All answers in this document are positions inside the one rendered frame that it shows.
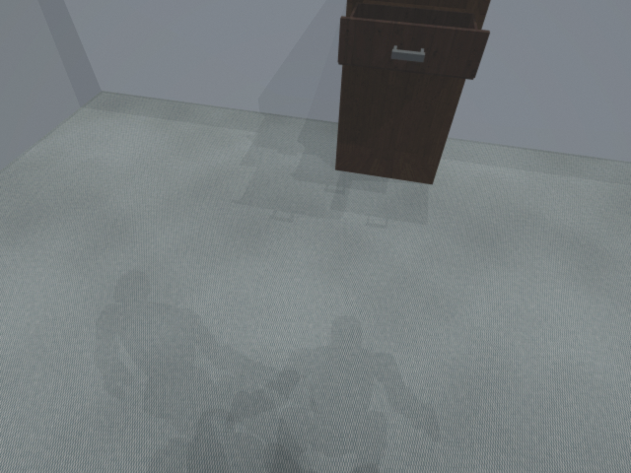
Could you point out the cabinet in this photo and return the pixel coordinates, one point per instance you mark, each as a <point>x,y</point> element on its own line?
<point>395,124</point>

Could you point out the drawer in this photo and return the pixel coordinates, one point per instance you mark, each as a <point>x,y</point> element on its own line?
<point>452,43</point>

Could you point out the handle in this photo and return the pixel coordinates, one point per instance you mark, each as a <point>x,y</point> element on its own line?
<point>408,55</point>

